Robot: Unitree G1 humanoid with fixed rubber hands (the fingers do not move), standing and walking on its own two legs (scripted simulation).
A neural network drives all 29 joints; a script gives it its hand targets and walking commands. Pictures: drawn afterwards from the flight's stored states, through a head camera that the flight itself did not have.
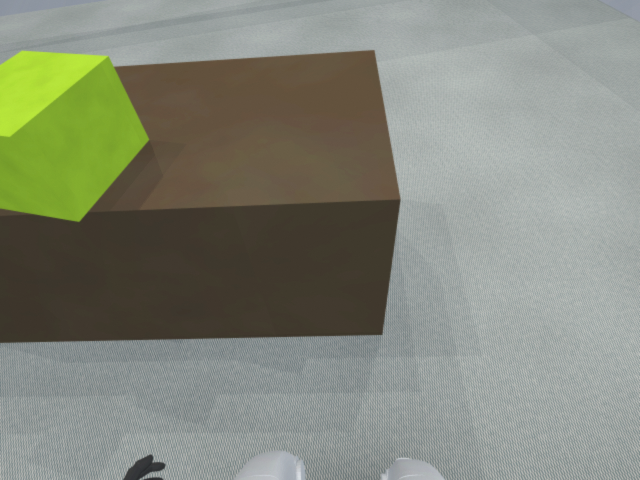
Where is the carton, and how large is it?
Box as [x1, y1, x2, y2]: [0, 51, 148, 221]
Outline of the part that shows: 21,51 0,65 0,208 79,221 148,140 148,138 108,56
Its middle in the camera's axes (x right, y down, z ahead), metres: -0.60 -0.24 +0.86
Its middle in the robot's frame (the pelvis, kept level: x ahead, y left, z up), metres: +0.82 +0.59 +0.00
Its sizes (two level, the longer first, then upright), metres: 0.294 0.233 0.217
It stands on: a pedestal, 0.64 m high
